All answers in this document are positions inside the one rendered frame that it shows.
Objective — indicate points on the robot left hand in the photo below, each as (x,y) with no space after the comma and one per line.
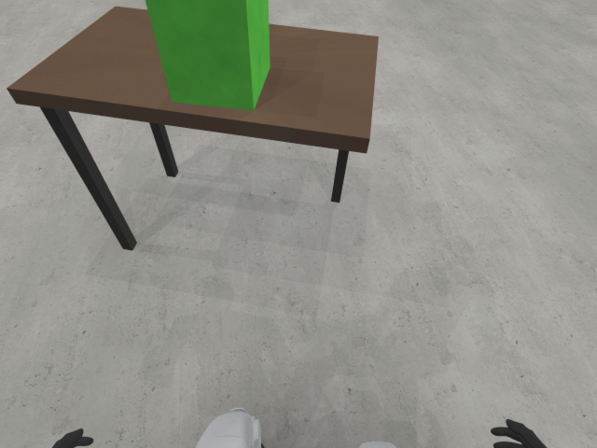
(73,439)

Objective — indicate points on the left robot thigh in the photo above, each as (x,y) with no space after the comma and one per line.
(232,430)

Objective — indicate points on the table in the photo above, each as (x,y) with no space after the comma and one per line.
(318,92)

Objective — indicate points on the carton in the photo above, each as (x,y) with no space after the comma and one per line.
(213,52)

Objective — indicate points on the robot right hand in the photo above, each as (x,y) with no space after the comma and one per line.
(518,432)

